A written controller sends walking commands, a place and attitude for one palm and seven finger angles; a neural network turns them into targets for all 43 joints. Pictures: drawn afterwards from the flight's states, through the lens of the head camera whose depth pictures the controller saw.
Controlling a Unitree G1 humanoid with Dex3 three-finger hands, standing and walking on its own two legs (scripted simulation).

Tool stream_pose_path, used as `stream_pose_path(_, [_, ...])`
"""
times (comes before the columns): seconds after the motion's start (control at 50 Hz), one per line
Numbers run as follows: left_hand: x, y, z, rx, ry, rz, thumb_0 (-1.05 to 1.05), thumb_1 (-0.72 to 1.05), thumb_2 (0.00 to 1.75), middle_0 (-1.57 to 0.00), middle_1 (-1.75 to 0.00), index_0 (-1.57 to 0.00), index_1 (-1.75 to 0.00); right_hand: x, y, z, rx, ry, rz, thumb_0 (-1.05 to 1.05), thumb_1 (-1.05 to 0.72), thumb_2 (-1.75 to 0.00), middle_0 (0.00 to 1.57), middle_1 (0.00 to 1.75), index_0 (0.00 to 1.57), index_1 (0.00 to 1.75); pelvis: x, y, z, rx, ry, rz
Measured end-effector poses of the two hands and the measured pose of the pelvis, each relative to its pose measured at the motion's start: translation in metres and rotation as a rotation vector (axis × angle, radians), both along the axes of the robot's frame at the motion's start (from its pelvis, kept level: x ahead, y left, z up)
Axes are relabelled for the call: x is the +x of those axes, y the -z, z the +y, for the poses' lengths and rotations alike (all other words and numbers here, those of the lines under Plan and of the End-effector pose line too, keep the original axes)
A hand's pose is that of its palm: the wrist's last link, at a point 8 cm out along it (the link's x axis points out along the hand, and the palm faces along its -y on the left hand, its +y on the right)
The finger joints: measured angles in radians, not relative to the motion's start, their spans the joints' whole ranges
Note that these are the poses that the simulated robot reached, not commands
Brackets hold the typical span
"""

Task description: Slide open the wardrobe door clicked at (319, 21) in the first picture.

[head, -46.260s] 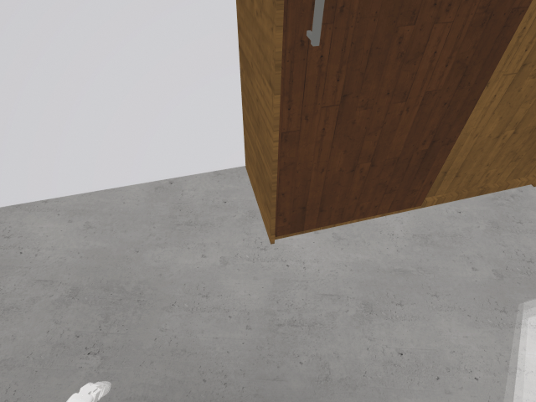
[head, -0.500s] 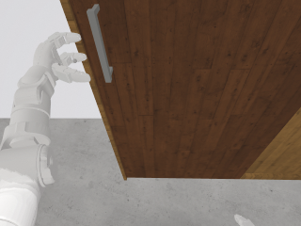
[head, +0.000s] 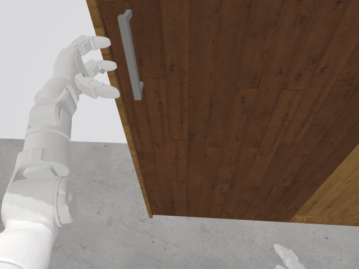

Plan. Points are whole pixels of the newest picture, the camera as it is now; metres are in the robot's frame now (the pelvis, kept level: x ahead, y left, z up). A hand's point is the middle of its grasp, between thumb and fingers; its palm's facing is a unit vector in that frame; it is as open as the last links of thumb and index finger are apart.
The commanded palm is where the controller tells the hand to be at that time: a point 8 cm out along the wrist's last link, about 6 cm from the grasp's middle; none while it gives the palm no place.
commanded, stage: feel for the door with the fingertips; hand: left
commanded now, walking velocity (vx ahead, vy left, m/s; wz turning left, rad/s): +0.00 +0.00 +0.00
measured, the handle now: (133, 58) +0.51 +0.13 +0.23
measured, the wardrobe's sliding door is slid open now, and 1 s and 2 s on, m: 0.00 0.00 0.00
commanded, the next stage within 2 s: slide the fingers in behind the handle in 0.96 s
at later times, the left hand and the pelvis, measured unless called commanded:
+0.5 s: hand (121, 74) +0.44 +0.14 +0.24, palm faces -0.02 -1.00 +0.01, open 14.1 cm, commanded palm +0.43 +0.19 +0.23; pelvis +0.00 +0.00 +0.00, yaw +0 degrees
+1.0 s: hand (126, 66) +0.47 +0.13 +0.24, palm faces -0.03 -1.00 +0.00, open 14.0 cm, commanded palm +0.45 +0.20 +0.23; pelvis -0.01 -0.01 +0.00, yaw +0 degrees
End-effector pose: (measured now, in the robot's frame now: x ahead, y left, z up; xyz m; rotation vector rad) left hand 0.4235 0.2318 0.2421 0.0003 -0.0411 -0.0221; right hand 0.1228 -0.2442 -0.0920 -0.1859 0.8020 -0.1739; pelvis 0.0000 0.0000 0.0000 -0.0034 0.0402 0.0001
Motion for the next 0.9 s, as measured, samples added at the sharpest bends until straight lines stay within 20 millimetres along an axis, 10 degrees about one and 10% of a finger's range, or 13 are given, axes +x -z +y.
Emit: stream_pose_path(0.9, [0.021,0.0,-0.044,0.01,0.011,0.011,-0.02,-0.5,0.3,-0.3,-1.2,-0.3,-1.2,-0.044,0.015,-0.016,-0.013,0.046,0.109,0.01,-0.9,-0.89,0.2,0.3,0.2,0.3,-0.007,0.0,-0.006,0.004,0.0,0.015])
